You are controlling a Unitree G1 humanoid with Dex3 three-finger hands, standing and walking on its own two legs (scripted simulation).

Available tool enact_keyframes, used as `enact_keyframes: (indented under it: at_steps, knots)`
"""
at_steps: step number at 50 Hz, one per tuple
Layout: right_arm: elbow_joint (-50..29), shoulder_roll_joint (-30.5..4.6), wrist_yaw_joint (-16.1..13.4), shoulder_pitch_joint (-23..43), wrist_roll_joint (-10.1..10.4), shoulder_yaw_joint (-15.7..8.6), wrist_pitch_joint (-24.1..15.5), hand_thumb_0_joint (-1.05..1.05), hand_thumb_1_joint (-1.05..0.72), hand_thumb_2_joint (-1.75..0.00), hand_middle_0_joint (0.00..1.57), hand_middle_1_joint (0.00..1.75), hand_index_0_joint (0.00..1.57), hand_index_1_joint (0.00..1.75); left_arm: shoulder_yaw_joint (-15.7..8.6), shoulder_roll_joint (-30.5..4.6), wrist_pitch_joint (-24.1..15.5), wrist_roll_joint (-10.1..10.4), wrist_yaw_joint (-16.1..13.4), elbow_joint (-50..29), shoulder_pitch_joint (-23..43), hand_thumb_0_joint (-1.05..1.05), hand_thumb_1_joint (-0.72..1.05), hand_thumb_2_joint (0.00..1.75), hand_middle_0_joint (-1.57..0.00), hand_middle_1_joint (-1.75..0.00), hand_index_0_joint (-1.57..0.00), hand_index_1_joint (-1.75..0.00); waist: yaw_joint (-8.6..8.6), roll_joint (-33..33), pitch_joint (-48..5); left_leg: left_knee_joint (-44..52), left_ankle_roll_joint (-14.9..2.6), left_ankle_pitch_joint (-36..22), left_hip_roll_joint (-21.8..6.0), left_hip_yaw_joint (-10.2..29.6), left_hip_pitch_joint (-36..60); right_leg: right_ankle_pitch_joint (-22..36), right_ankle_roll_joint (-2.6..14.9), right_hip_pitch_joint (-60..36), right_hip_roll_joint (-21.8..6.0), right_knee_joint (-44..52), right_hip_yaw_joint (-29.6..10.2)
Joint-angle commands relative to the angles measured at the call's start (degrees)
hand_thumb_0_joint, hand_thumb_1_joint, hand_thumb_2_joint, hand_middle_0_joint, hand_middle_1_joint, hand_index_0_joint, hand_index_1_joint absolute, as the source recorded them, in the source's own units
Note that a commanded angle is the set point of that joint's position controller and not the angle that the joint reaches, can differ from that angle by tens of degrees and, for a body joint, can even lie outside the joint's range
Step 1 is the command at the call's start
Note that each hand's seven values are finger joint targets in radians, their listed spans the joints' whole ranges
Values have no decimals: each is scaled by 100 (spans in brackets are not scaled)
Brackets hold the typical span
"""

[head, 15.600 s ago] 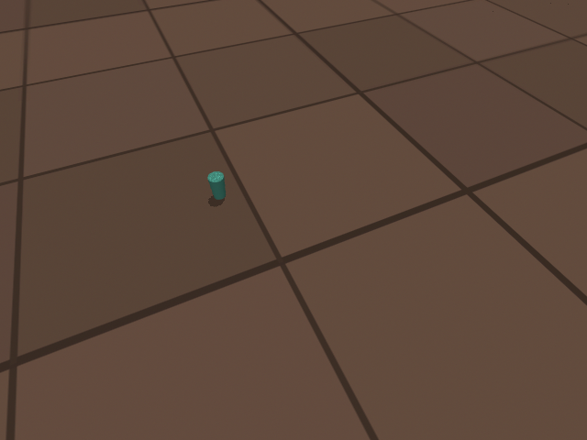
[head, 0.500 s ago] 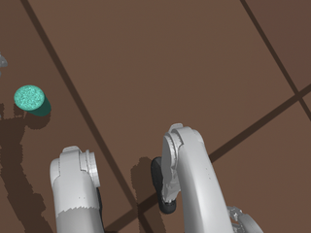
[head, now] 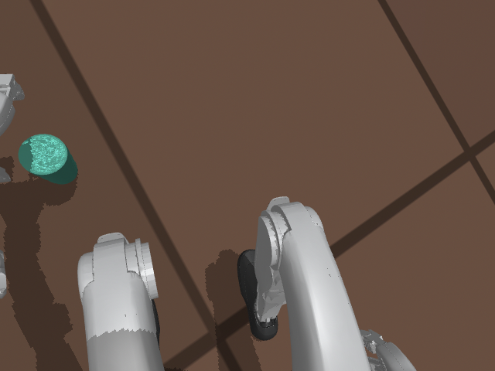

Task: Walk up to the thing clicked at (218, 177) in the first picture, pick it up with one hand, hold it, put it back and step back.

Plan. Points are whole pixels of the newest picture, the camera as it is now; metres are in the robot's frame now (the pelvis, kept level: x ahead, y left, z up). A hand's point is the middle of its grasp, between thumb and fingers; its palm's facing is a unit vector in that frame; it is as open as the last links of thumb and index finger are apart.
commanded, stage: approach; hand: left
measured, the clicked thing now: (53, 163) +0.48 +0.26 -0.29
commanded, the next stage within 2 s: close in in 0.38 s
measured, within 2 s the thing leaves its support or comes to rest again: neither
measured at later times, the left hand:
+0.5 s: hand out of the picture +0.49 +0.30 -0.16, palm faces -0.46 -0.06 -0.88, open 14.1 cm
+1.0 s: hand (22, 147) +0.49 +0.29 -0.22, palm faces -0.42 -0.15 -0.90, open 14.6 cm
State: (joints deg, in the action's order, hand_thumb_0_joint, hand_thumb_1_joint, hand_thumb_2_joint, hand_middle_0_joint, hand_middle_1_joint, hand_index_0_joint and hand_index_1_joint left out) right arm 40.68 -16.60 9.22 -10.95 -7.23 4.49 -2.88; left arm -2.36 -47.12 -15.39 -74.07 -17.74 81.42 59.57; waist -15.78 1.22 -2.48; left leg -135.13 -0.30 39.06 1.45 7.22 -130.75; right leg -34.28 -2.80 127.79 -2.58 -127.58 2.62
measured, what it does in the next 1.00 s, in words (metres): stands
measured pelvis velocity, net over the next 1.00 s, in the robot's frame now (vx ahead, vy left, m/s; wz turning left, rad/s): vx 0.00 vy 0.00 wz -0.03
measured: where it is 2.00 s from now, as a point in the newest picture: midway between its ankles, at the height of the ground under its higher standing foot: (206, 331)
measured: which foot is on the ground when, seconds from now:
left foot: down 0.00-1.00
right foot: down 0.00-1.00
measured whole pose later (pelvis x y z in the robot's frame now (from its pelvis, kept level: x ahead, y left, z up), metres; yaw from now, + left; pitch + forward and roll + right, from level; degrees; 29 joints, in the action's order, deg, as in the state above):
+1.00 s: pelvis +0.00 +0.00 -0.03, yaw -2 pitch +33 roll -11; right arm 38.9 -17.5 10.9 -11.4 -10.8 8.0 -6.4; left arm -9.7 -51.8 -14.7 -73.5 -25.1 90.4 61.0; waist -20.2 2.6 2.7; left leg -140.6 0.2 39.7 1.5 9.3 -134.1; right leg -34.0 -3.3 130.8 -1.7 -131.7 4.0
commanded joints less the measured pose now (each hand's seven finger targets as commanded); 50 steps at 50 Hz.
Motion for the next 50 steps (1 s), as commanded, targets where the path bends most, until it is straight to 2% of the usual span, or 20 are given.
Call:
enact_keyframes:
  at_steps: [1, 6, 7, 10, 12, 14, 15, 16, 19, 21, 22, 23, 24, 26, 28, 29, 34, 40, 43, 50]
  knots:
    - [44, -1519, -115, -1401, -37, -497, -32, 0, -90, -89, 20, 30, 20, 30, -99, -977, 81, -7, -507, -701, 2602, 0, -55, 100, -11, -96, -8, -98, -404, -2375, -3791, 1667, -48, -830, 16, -382, 3297, 777, 468, -1504, 244, 1084, 650]
    - [-35, -1550, -90, -1403, -53, -415, -68, 0, -90, -89, 20, 30, 20, 30, -422, -1381, 471, -217, -759, -375, 2336, 0, -55, 101, -12, -93, -9, -96, -216, -2513, -3973, 1693, -40, -1196, 26, -404, 3377, 1059, 488, -1578, 224, 915, 642]
    - [-59, -1515, -78, -1348, -53, -376, -73, 0, -90, -89, 20, 30, 20, 30, -383, -1279, 574, -218, -768, -74, 2088, 0, -55, 100, -13, -94, -10, -97, -195, -2475, -3958, 1646, -72, -1199, 48, -485, 3214, 1088, 501, -1728, 252, 941, 613]
    - [-167, -1522, -51, -1292, 5, -328, -82, 0, -90, -89, 20, 30, 20, 30, -596, -1593, 743, -91, -739, -160, 1850, 0, -55, 102, -13, -96, -10, -99, -97, -2223, -3944, 1592, -131, -1197, 65, -568, 2876, 1078, 496, -1997, 253, 983, 539]
    - [-195, -1512, -38, -1228, 45, -346, -102, 0, -90, -89, 20, 30, 20, 30, -601, -1555, 821, 33, -598, -144, 1489, 0, -57, 102, -10, -98, -8, -100, -5, -1966, -3972, 1546, -174, -1115, 68, -626, 2664, 1006, 483, -2183, 271, 1022, 489]
    - [-226, -1461, -40, -1171, 82, -353, -92, 0, -90, -89, 20, 30, 20, 30, -528, -1463, 812, 220, -461, -325, 1494, 0, -56, 104, -11, -100, -9, -102, -66, -1770, -3959, 1489, -218, -941, 63, -658, 2441, 889, 451, -2369, 294, 1101, 446]
    - [-394, -1562, -52, -1155, 80, -386, -118, 0, -91, -89, 20, 30, 20, 30, -812, -1844, 766, 239, -412, -740, 1596, 0, -56, 103, -10, -101, -8, -103, -85, -1753, -3995, 1477, -218, -1002, 61, -655, 2479, 929, 437, -2436, 268, 1114, 439]
    - [-393, -1555, -61, -1147, 78, -409, -117, 0, -91, -89, 20, 30, 20, 30, -806, -1798, 739, 291, -323, -639, 1514, 0, -57, 102, -9, -102, -8, -103, -59, -1706, -3890, 1493, -210, -885, 63, -650, 2354, 799, 452, -2424, 260, 1107, 429]
    - [-359, -1578, -96, -1236, 39, -461, -91, 0, -91, -90, 20, 30, 20, 30, -618, -1371, 514, 392, -77, -881, 1734, 0, -56, 100, -8, -103, -8, -103, -285, -1665, -3658, 1466, -147, -744, 51, -556, 2429, 590, 503, -2113, 253, 1196, 510]
    - [-192, -1592, -133, -1431, 5, -510, -44, 0, -91, -90, 20, 30, 20, 30, -683, -1550, 327, 371, -14, -1095, 1924, 0, -57, 100, -8, -103, -8, -103, -385, -1692, -3768, 1344, -150, -715, 29, -587, 2416, 583, 483, -2293, 278, 1235, 487]
    - [-188, -1594, -151, -1455, -12, -516, -35, 0, -91, -90, 20, 30, 20, 30, -563, -1396, 257, 337, -2, -1081, 1989, 0, -57, 101, -8, -103, -8, -104, -395, -1610, -3763, 1285, -136, -706, 38, -588, 2394, 555, 496, -2294, 273, 1272, 486]
    - [-146, -1483, -140, -1473, -11, -452, -49, 0, -91, -90, 20, 30, 20, 30, -177, -906, 180, 354, 38, -1131, 2183, 0, -56, 103, -9, -103, -8, -104, -457, -1707, -3756, 1289, -117, -723, 36, -576, 2457, 597, 490, -2185, 268, 1254, 507]
    - [-113, -1493, -156, -1403, -23, -491, -46, 0, -91, -90, 20, 30, 20, 30, -344, -1236, 106, 373, -7, -1183, 2276, 0, -55, 101, -9, -104, -8, -104, -406, -1779, -3807, 1303, -127, -539, 25, -567, 2477, 419, 490, -2169, 303, 1267, 489]
    - [12, -1448, -150, -1496, -17, -434, -56, 0, -91, -90, 20, 30, 20, 30, -93, -985, 100, 291, -41, -743, 2015, 0, -55, 97, -8, -101, -9, -100, -396, -1833, -3620, 1361, -98, -630, 28, -556, 2582, 506, 469, -2029, 299, 1214, 543]
    - [-9, -1547, -146, -1444, -39, -413, -31, 0, -90, -90, 20, 30, 20, 30, -210, -1228, 89, 164, -165, -455, 1908, 0, -55, 99, -8, -101, -8, -101, -326, -1880, -3435, 1395, -80, -642, 45, -485, 2580, 490, 494, -1799, 287, 1133, 629]
    - [-19, -1518, -133, -1414, -46, -391, -36, 0, -90, -90, 20, 30, 20, 30, -117, -1060, 94, 148, -205, -380, 1844, 0, -54, 99, -8, -101, -8, -101, -331, -1899, -3379, 1368, -76, -738, 41, -493, 2670, 576, 496, -1761, 289, 1091, 636]
    - [-51, -1587, -89, -1336, -94, -335, -54, 0, -90, -90, 20, 30, 20, 30, -326, -1400, 118, -53, -474, -398, 2068, 0, -54, 100, -9, -101, -8, -101, -277, -2227, -3613, 1364, -45, -1079, 49, -455, 2930, 896, 499, -1698, 275, 862, 700]
    - [-162, -1634, -19, -1253, -170, -286, -192, 0, -89, -90, 20, 30, 20, 30, -484, -1383, 185, -18, -750, 41, 1961, 0, -59, 98, -5, -93, -3, -94, -452, -2123, -3318, 1261, -80, -1016, 28, -413, 2748, 884, 458, -1546, 291, 756, 741]
    - [-119, -1763, 23, -1351, -263, -281, -273, 0, -89, -90, 20, 30, 20, 30, -820, -1709, 151, 56, -862, 199, 1844, 0, -61, 98, -4, -88, -2, -91, -514, -2085, -3153, 1146, -92, -989, 16, -384, 2653, 838, 431, -1508, 278, 709, 773]
    - [-127, -1826, 115, -1353, -415, -170, -410, 0, -89, -90, 20, 30, 20, 30, -951, -1934, -91, 146, -1088, 68, 1921, 0, -60, 96, -4, -88, -2, -90, -603, -2268, -3281, 980, -76, -864, -32, -327, 2626, 755, 401, -1664, 315, 635, 870]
